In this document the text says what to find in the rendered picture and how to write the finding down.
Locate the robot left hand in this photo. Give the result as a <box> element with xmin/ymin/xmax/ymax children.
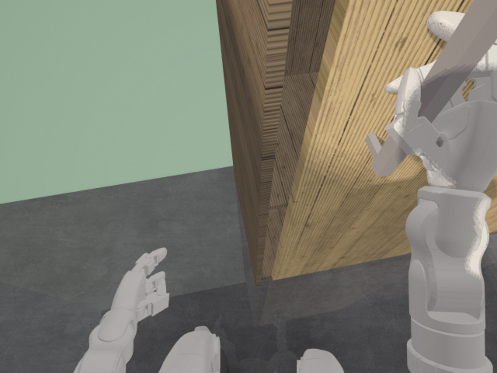
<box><xmin>110</xmin><ymin>247</ymin><xmax>169</xmax><ymax>322</ymax></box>

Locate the robot right hand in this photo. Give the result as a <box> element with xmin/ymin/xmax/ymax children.
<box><xmin>384</xmin><ymin>11</ymin><xmax>497</xmax><ymax>192</ymax></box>

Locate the right robot thigh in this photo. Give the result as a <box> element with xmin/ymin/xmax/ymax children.
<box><xmin>297</xmin><ymin>349</ymin><xmax>344</xmax><ymax>373</ymax></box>

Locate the wardrobe door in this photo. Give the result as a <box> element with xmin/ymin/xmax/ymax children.
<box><xmin>272</xmin><ymin>0</ymin><xmax>497</xmax><ymax>281</ymax></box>

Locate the left robot forearm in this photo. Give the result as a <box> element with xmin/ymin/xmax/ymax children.
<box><xmin>73</xmin><ymin>309</ymin><xmax>137</xmax><ymax>373</ymax></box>

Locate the right robot forearm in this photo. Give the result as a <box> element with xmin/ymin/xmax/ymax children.
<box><xmin>405</xmin><ymin>186</ymin><xmax>493</xmax><ymax>373</ymax></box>

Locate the handle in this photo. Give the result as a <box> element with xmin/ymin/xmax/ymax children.
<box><xmin>365</xmin><ymin>0</ymin><xmax>497</xmax><ymax>177</ymax></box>

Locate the left robot thigh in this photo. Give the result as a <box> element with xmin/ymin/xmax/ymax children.
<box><xmin>159</xmin><ymin>330</ymin><xmax>221</xmax><ymax>373</ymax></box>

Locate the robot thigh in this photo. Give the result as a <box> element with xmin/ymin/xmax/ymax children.
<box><xmin>297</xmin><ymin>349</ymin><xmax>344</xmax><ymax>373</ymax></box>
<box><xmin>159</xmin><ymin>330</ymin><xmax>221</xmax><ymax>373</ymax></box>

